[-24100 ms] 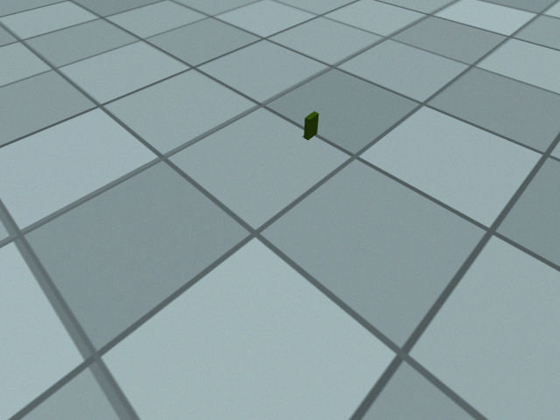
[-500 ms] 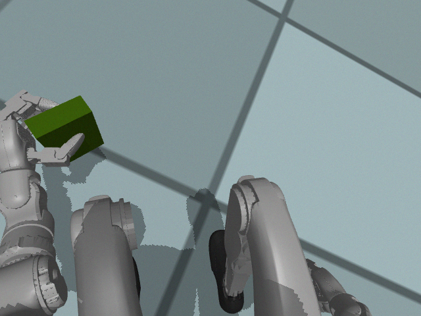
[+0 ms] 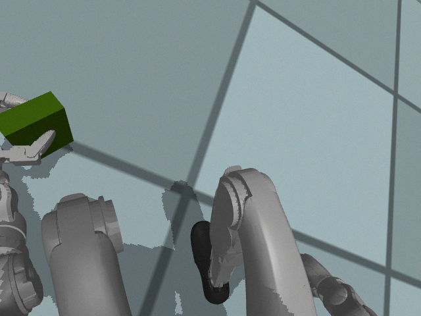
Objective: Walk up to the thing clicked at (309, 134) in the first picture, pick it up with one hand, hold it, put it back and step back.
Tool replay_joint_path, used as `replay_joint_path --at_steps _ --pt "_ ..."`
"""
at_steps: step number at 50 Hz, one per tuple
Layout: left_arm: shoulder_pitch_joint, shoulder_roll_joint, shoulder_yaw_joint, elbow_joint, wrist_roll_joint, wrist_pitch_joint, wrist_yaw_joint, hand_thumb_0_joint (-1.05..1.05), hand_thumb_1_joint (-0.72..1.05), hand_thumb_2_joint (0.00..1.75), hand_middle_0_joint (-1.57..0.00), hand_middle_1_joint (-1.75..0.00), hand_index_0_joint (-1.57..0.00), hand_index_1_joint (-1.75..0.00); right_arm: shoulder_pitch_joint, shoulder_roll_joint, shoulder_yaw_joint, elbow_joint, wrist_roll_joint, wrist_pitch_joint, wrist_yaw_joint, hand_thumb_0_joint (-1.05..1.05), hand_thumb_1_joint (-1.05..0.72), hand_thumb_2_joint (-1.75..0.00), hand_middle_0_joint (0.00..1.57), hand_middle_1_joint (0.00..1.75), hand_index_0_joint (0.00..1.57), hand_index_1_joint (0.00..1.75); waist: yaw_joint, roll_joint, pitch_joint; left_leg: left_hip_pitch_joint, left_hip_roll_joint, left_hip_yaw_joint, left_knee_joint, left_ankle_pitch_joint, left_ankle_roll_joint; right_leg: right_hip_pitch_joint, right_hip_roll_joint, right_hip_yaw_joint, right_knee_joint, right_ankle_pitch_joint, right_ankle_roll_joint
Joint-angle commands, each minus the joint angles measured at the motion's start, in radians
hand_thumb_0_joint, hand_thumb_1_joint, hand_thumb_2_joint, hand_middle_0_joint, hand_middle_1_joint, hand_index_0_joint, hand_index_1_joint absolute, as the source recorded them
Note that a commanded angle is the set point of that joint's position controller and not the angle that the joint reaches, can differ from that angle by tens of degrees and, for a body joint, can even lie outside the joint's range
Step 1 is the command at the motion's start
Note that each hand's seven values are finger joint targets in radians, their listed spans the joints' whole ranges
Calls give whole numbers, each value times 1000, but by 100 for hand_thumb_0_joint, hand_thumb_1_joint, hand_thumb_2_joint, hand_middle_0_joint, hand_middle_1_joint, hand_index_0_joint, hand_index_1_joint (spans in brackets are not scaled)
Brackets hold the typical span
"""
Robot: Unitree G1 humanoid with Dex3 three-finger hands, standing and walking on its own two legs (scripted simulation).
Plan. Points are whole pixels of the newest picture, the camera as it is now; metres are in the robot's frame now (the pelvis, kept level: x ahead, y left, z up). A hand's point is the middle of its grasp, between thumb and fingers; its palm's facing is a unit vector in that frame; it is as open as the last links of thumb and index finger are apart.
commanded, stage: lower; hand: left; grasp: from the side
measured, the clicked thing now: (39, 131) +0.45 +0.24 -0.14
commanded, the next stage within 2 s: loosen in 1.02 s
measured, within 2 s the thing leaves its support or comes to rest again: rests again in 1.34 s
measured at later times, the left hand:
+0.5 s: hand (30, 132) +0.46 +0.25 -0.16, palm faces +0.25 -0.97 -0.04, open 8.2 cm
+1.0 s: hand (34, 132) +0.46 +0.25 -0.18, palm faces +0.26 -0.97 -0.04, open 8.2 cm
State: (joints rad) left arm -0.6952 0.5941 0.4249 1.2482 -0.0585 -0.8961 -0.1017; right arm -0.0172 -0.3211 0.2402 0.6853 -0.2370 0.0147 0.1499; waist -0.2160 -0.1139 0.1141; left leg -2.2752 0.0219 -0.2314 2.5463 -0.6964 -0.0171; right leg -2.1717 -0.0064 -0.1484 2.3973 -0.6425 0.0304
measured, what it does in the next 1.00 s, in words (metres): stands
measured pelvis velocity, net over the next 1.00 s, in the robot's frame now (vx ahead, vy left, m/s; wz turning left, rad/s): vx -0.01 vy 0.01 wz -0.10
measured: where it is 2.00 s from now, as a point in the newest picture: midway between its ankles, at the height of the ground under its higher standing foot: (164, 295)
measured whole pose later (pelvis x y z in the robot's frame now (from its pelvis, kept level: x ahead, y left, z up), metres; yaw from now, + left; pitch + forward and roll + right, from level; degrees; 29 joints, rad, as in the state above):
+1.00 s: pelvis -0.01 +0.01 -0.01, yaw -6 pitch +15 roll -19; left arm -0.75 0.88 0.43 1.49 -0.01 -1.08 0.05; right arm -0.15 -0.36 0.52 0.57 -0.37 0.02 0.15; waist -0.29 -0.27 0.30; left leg -2.22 0.02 -0.39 2.63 -0.72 -0.01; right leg -2.06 0.04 -0.26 2.36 -0.61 0.07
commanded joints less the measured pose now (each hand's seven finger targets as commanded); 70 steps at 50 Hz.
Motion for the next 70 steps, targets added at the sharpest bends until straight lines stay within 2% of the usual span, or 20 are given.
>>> replay_joint_path --at_steps 1,3,7,8,10,14,16,19,27,30,37,41,49,56,57,59,63,65,67,70 --pt "-308 180 25 -154 -8 -116 10 0 26 118 -114 -131 -116 -130 94 -305 -52 -43 -18 -1 -13 0 -90 -90 20 30 20 30 -69 346 -626 433 15 76 -272 138 5 345 57 -85 -194 182 -48" --pt "-307 173 4 -106 -3 -125 9 0 28 119 -113 -131 -115 -130 73 -313 -36 -46 -26 0 -15 0 -90 -90 20 30 20 30 -88 365 -588 440 19 66 -271 129 3 321 57 -97 -188 176 -49" --pt "-300 243 43 -78 -2 -148 34 0 28 117 -110 -128 -112 -127 51 -329 -2 -60 -46 2 -16 0 -90 -90 20 30 20 30 -87 377 -575 438 22 55 -260 127 1 356 63 -108 -188 183 -46" --pt "-317 233 26 -73 0 -152 39 0 28 118 -110 -128 -112 -127 47 -330 5 -62 -50 3 -15 0 -91 -90 20 30 20 30 -104 386 -568 440 22 51 -256 133 0 357 62 -110 -187 191 -45" --pt "-293 248 35 -47 -2 -160 51 0 29 120 -110 -129 -111 -128 33 -334 21 -71 -58 3 -16 0 -90 -90 20 30 20 30 -105 376 -545 425 23 46 -251 124 2 363 66 -116 -191 189 -42" --pt "-307 251 7 -9 11 -172 66 0 29 122 -110 -130 -112 -129 12 -349 43 -76 -71 4 -16 0 -90 -90 20 30 20 30 -137 382 -488 427 29 25 -254 100 -1 340 67 -135 -185 178 -39" --pt "-314 287 19 -21 17 -183 78 0 27 121 -110 -129 -111 -128 8 -356 53 -80 -78 6 -16 0 -90 -90 20 30 20 30 -132 395 -498 448 32 17 -257 116 -6 353 69 -139 -182 189 -40" --pt "-321 303 12 7 22 -191 93 0 27 122 -110 -131 -112 -130 -6 -366 70 -87 -85 5 -16 0 -90 -90 20 30 20 30 -151 399 -478 450 34 1 -255 117 -6 353 72 -151 -178 196 -38" --pt "-327 350 16 45 26 -217 126 0 29 127 -112 -135 -114 -134 -37 -372 115 -101 -106 10 -19 0 -89 -90 20 30 20 30 -173 404 -439 442 39 -14 -241 111 -4 375 84 -165 -190 204 -32" --pt "-329 366 17 65 32 -225 134 0 30 128 -113 -135 -115 -134 -49 -381 122 -106 -111 12 -20 0 -89 -90 20 30 20 30 -179 405 -412 442 43 -27 -251 80 -7 359 85 -179 -187 180 -32" --pt "-304 378 10 81 37 -236 140 0 31 129 -114 -136 -116 -135 -56 -389 143 -107 -124 14 -22 0 -88 -90 20 30 20 30 -190 425 -410 481 50 -45 -249 134 -13 381 92 -188 -184 229 -29" --pt "-317 392 11 98 37 -245 148 0 35 130 -116 -137 -118 -136 -69 -391 153 -110 -127 15 -22 0 -89 -90 20 30 20 30 -202 412 -388 452 49 -51 -243 109 -8 382 95 -198 -187 215 -27" --pt "-292 419 12 105 49 -262 155 0 38 128 -115 -135 -117 -134 -83 -403 164 -112 -137 23 -21 0 -88 -90 20 30 20 30 -204 459 -368 496 59 -73 -257 148 -22 373 98 -210 -172 240 -31" --pt "-299 429 18 114 48 -264 169 0 35 128 -115 -135 -117 -134 -92 -403 176 -116 -145 25 -21 0 -88 -90 20 30 20 30 -214 427 -358 482 61 -70 -240 140 -13 388 103 -210 -186 237 -26" --pt "-307 432 24 111 41 -268 169 0 32 120 -119 -129 -121 -128 -97 -405 178 -118 -144 24 -21 0 -89 -90 20 30 20 30 -218 418 -363 475 60 -71 -236 132 -11 388 105 -211 -189 233 -26" --pt "-312 429 26 108 30 -273 167 0 17 104 -104 -113 -107 -112 -98 -402 181 -122 -144 23 -22 0 -89 -89 20 30 20 30 -216 411 -363 464 57 -67 -233 128 -9 395 107 -211 -193 230 -25" --pt "-307 416 20 116 15 -281 149 0 6 72 -88 -87 -91 -84 -97 -407 182 -118 -143 19 -23 0 -89 -89 20 30 20 30 -226 413 -357 462 59 -73 -236 111 -10 392 109 -218 -193 220 -24" --pt "-302 432 25 121 19 -279 143 0 -1 57 -80 -77 -83 -74 -98 -408 183 -116 -142 20 -26 0 -90 -89 20 30 20 30 -218 426 -344 465 60 -74 -243 112 -12 385 109 -217 -193 218 -26" --pt "-287 426 20 124 18 -275 140 0 -8 50 -74 -69 -77 -67 -95 -405 186 -121 -144 22 -25 0 -89 -89 20 30 20 30 -214 416 -358 464 58 -71 -239 123 -11 403 112 -217 -197 225 -27" --pt "-298 441 29 122 11 -273 136 0 -30 37 -51 -47 -53 -46 -107 -409 187 -128 -141 22 -28 0 -90 -90 20 30 20 30 -209 410 -337 441 58 -68 -238 93 -7 386 112 -217 -202 205 -29"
